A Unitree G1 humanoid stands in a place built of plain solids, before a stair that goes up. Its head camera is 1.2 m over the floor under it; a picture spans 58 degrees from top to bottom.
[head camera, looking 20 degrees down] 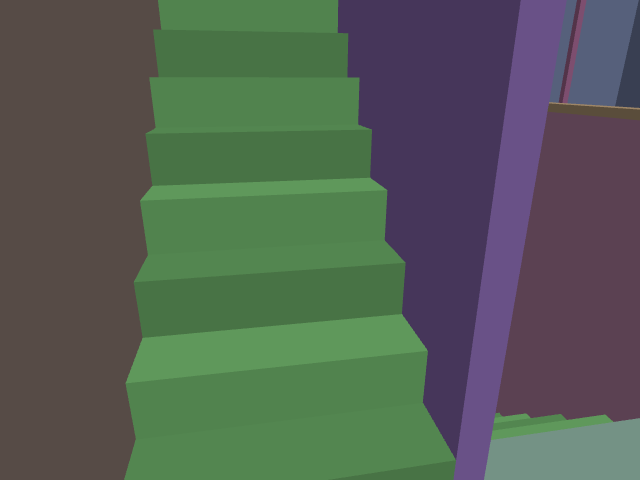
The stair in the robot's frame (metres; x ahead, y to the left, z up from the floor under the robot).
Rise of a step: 0.20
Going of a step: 0.23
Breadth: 0.90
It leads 10 degrees to the left of straight ahead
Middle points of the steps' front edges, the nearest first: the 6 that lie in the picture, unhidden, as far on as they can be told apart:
1.08 0.10 0.41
1.31 0.14 0.61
1.54 0.18 0.81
1.77 0.23 1.02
2.00 0.27 1.22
2.23 0.31 1.42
